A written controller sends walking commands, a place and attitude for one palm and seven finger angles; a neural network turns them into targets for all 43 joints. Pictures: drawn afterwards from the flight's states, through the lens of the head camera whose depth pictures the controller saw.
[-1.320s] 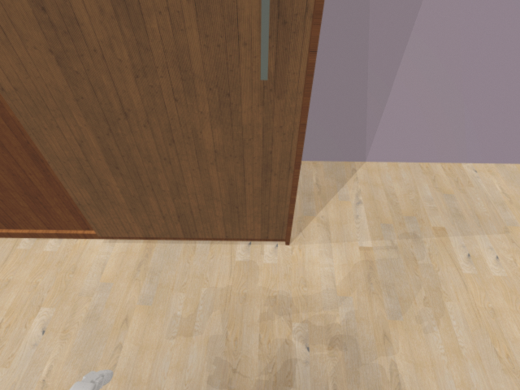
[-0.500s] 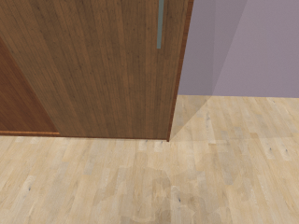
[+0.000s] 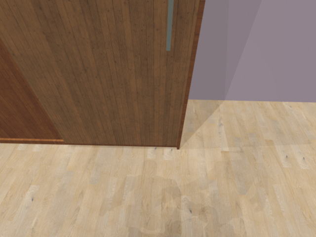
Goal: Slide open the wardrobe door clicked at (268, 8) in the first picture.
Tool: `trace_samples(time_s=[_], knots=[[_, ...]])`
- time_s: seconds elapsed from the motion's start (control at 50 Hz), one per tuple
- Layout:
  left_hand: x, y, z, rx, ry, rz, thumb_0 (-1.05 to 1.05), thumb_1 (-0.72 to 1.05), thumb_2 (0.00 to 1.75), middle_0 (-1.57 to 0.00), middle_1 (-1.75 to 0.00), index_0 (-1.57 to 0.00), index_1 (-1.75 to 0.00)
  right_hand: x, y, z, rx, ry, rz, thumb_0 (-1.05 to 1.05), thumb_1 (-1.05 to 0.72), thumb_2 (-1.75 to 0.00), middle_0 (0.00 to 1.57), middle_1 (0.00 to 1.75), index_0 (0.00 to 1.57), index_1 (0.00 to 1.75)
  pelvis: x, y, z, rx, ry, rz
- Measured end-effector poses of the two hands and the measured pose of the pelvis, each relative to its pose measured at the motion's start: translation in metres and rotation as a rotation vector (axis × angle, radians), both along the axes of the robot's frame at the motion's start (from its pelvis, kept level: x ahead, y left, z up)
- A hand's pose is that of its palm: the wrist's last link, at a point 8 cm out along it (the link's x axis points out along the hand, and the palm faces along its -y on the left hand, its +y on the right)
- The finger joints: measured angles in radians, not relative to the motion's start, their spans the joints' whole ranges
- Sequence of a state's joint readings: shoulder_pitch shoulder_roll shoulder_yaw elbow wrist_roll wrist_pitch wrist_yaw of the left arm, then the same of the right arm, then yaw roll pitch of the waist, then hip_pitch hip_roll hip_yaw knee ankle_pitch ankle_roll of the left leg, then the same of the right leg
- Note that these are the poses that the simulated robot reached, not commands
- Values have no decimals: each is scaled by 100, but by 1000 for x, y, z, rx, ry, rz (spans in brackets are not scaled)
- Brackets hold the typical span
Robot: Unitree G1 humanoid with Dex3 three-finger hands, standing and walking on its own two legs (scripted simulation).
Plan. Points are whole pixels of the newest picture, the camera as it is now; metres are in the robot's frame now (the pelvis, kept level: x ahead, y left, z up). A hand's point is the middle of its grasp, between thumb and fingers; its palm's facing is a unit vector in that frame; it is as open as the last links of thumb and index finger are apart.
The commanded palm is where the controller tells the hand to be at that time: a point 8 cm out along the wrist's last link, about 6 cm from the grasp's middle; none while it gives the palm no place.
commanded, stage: look at it before walking up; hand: right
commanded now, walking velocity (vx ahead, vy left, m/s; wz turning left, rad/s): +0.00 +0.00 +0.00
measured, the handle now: (170, 9) +0.83 +0.01 +0.22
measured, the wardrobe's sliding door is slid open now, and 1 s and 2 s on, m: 0.00 0.00 0.00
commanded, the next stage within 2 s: take the last steps up to it in 0.22 s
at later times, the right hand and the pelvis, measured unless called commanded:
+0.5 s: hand out of the picture +0.07 -0.23 -0.17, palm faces -0.03 +0.95 -0.30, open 7.4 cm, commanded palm none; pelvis +0.02 +0.01 +0.00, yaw +1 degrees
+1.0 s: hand out of the picture +0.04 -0.12 -0.19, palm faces +0.03 +1.00 -0.09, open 7.4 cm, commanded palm none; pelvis +0.16 +0.02 -0.03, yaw +5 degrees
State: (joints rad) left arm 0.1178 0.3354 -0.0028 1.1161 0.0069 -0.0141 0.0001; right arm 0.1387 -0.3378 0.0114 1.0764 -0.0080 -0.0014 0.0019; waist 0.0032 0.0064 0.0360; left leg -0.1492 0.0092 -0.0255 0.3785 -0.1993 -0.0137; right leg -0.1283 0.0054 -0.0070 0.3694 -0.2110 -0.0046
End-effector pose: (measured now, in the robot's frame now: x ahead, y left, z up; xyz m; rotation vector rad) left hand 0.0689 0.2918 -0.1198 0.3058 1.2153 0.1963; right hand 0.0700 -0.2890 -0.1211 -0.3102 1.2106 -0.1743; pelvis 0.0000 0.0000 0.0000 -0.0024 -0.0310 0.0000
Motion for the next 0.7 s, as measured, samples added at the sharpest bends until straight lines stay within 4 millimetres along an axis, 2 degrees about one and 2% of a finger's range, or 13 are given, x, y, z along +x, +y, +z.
trace_samples(time_s=[0.42, 0.54, 0.66, 0.7], knots=[[10, -2, -1, -7, -11, -3, 1, 90, 90, -20, -30, -21, -30, 1, 3, 0, -7, 6, -12, 1, -90, -90, 21, 30, 20, 30, 6, 2, 0, -1, 0, 6], [-6, -17, -17, -67, 32, 44, 1, 90, 90, -20, -30, -20, -30, -13, 27, -17, 52, 85, -15, 1, -91, -90, 20, 30, 20, 30, 23, 9, -6, -10, 9, 34], [-32, -18, -40, -122, 132, 124, 1, 90, 90, -20, -30, -21, -30, -25, 70, -31, 108, 175, -43, 1, -91, -90, 20, 30, 20, 30, 51, 29, -16, 10, 13, 45], [-34, -18, -40, -128, 188, 123, 1, 90, 90, -20, -30, -21, -30, -31, 83, -33, 125, 175, -82, 1, -91, -90, 20, 30, 20, 30, 61, 34, -16, 13, 18, 38]])
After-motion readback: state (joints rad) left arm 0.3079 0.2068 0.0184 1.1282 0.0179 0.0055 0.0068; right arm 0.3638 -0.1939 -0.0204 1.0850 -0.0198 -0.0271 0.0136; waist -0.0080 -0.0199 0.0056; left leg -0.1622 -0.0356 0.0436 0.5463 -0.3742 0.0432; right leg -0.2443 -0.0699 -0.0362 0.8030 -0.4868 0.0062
